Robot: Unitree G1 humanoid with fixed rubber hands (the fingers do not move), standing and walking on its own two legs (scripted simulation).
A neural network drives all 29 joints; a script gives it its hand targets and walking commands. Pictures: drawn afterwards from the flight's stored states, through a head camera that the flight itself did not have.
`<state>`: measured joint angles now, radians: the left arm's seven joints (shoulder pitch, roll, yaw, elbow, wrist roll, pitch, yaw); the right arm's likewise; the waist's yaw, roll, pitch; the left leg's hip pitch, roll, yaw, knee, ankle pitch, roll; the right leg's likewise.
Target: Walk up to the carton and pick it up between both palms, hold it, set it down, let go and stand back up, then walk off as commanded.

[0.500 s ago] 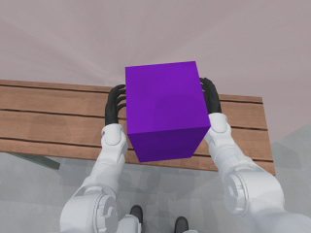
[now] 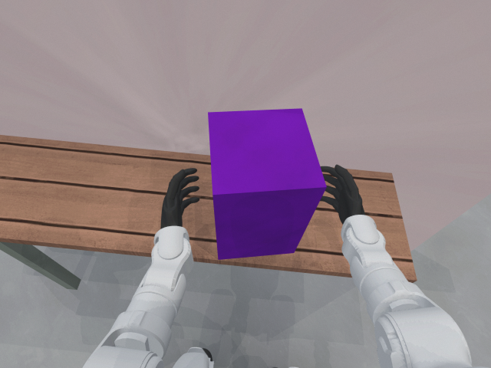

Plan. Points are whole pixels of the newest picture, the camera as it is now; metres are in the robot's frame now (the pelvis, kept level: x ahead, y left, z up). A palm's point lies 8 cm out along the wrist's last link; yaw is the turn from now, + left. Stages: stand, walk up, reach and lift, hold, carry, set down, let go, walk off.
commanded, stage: set down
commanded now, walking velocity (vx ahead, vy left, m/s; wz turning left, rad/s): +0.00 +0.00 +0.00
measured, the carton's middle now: (256, 191) +0.44 +0.01 -0.03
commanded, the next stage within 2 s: none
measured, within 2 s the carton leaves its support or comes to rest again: neither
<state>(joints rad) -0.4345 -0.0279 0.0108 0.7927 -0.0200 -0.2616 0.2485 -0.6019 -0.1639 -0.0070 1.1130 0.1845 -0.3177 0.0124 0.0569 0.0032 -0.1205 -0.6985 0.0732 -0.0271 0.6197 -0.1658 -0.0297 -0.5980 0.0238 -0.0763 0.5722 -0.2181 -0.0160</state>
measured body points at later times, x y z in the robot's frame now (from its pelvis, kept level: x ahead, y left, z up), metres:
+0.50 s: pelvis +0.01 -0.02 +0.00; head +0.03 +0.00 +0.45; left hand +0.30 +0.16 -0.02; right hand +0.31 -0.19 -0.02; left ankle +0.07 +0.13 -0.72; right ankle +0.03 -0.12 -0.72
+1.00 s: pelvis +0.04 -0.02 +0.01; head +0.07 -0.01 +0.46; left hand +0.26 +0.17 -0.03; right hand +0.28 -0.21 -0.03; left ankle +0.07 +0.13 -0.72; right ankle +0.03 -0.12 -0.72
